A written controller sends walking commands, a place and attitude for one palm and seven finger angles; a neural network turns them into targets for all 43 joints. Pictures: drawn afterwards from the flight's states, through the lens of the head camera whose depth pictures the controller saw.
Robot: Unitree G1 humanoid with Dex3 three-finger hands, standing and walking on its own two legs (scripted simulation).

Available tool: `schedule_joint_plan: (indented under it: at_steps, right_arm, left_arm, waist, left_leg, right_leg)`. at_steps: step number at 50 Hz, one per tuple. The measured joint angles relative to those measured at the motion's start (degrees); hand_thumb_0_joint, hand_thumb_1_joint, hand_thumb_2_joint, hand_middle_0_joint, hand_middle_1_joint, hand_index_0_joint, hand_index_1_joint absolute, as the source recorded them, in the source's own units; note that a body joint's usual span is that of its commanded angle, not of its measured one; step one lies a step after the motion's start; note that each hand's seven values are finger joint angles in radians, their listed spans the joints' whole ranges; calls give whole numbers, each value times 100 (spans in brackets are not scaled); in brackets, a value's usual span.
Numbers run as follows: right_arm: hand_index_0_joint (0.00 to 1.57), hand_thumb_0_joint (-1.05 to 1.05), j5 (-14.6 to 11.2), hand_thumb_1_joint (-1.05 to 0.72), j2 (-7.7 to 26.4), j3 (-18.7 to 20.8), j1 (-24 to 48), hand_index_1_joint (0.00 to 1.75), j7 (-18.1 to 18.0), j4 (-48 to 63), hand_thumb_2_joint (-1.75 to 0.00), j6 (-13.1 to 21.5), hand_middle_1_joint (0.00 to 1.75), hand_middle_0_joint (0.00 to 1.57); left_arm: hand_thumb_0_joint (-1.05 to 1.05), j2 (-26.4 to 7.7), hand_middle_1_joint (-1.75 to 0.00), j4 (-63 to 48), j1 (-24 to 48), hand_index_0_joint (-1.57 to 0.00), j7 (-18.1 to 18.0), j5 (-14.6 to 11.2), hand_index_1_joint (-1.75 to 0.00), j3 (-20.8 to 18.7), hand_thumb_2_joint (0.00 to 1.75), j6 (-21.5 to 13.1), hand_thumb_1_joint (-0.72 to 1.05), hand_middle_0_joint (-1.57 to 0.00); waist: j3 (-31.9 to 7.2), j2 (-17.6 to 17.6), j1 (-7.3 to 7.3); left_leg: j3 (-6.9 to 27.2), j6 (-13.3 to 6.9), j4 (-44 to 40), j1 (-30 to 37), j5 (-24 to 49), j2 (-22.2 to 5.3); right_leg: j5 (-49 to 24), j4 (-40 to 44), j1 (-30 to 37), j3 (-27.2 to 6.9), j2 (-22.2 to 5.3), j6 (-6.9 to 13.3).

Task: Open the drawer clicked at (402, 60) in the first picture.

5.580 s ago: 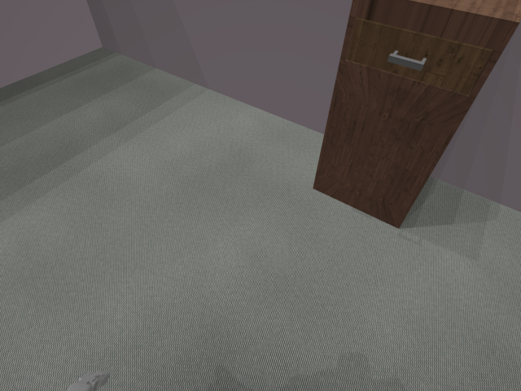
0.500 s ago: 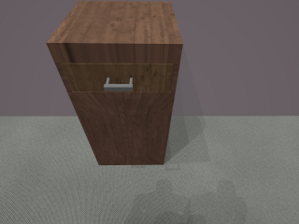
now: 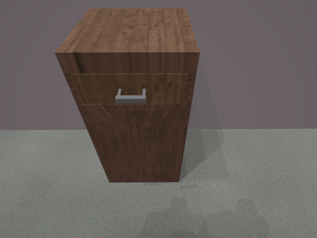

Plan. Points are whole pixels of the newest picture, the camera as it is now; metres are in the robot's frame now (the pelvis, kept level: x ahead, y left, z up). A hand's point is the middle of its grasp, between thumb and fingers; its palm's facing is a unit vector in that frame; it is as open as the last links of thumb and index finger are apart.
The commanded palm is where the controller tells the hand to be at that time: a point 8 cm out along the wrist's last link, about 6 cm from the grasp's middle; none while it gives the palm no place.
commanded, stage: look again from close up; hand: left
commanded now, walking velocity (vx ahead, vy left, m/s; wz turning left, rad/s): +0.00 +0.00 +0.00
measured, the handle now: (131, 95) +0.59 +0.14 +0.02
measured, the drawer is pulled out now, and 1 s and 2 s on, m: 0.00 0.00 0.00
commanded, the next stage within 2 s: shuffle to correct the standing spot in 0.16 s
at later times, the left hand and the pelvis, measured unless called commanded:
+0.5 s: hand out of the picture +0.01 +0.15 -0.18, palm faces -0.02 -0.99 -0.17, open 7.4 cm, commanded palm none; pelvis +0.02 -0.02 +0.00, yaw -2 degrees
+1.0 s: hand out of the picture +0.03 +0.07 -0.19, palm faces +0.08 -0.99 -0.12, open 7.4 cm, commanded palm none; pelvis +0.08 -0.07 -0.01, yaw +0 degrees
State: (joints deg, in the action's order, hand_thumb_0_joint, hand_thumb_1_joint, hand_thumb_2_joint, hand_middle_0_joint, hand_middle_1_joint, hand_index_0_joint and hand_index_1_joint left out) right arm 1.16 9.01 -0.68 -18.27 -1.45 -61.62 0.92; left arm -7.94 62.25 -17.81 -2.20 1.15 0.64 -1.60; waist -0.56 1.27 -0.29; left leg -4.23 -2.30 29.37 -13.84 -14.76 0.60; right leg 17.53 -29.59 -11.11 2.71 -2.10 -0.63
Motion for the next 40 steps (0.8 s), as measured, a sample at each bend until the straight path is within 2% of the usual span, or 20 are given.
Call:
schedule_joint_plan:
  at_steps: [8,18,23,27,29,31,33,36,38,40]
  right_arm:
    - [20,1,-12,-93,-9,-46,99,30,5,-69,-90,28,30,20]
    - [20,0,-6,-92,-39,-32,192,30,-16,-194,-90,5,30,20]
    - [20,0,32,-91,-109,55,139,30,-29,-120,-90,-41,30,20]
    - [20,0,54,-91,-113,126,65,30,-67,-45,-90,-35,30,21]
    - [20,0,49,-91,-74,153,-10,30,-75,-66,-90,-44,30,21]
    - [20,0,36,-91,-50,163,-89,30,-72,-105,-90,-74,30,21]
    - [20,0,32,-91,-69,171,-103,30,-56,-143,-90,-150,30,21]
    - [20,0,32,-91,-68,204,54,30,-22,-128,-90,-187,30,20]
    - [20,0,28,-91,-64,220,228,30,5,-50,-90,-175,30,20]
    - [20,1,28,-92,-51,240,426,30,-21,53,-90,-162,30,20]
  left_arm:
    - [0,-106,-30,-65,137,-20,12,-11,-30,-18,90,36,91,-20]
    - [0,-65,-30,34,44,-20,54,9,-30,-17,90,90,91,-20]
    - [0,-78,-30,11,-112,-20,150,88,-30,-80,90,209,91,-20]
    - [0,-83,-30,-25,-176,-20,210,113,-30,-142,90,239,91,-20]
    - [0,-52,-30,-38,-188,-20,222,111,-30,-164,90,205,91,-20]
    - [0,-35,-30,-99,-229,-20,208,108,-30,-186,90,122,91,-20]
    - [0,-39,-30,-152,-273,-20,159,113,-30,-202,90,30,91,-20]
    - [0,17,-30,-144,-364,-20,88,119,-30,-198,90,-54,91,-20]
    - [0,71,-30,-93,-456,-20,59,128,-30,-174,90,-54,91,-20]
    - [0,120,-30,-23,-553,-20,55,132,-30,-149,90,-15,90,-20]
  waist:
    - [119,-124,6]
    - [152,-205,32]
    - [87,-309,17]
    - [100,-286,-18]
    - [84,-149,-43]
    - [48,-70,-35]
    - [38,-130,20]
    - [122,-211,126]
    - [178,-241,159]
    - [223,-263,173]
  left_leg:
    - [-24,8,-185,126,46,14]
    - [-34,31,-187,217,-28,-11]
    - [-93,68,-49,151,-168,-25]
    - [-124,168,107,66,-297,-123]
    - [-18,238,235,7,-388,-242]
    - [69,129,593,-154,-678,-326]
    - [86,42,1513,-510,-1277,-301]
    - [24,0,2576,-991,-1480,-266]
    - [-91,3,2561,-1145,-1379,-274]
    - [-215,7,2129,-1163,-1135,-281]
  right_leg:
    - [-31,145,98,-23,-6,-6]
    - [26,160,186,-35,20,12]
    - [281,-220,-17,-82,17,146]
    - [348,-432,-193,20,47,233]
    - [379,-350,-122,129,163,256]
    - [450,-277,-52,261,253,338]
    - [483,-175,47,379,261,431]
    - [417,102,273,474,291,496]
    - [386,258,405,505,329,509]
    - [406,324,495,523,376,510]
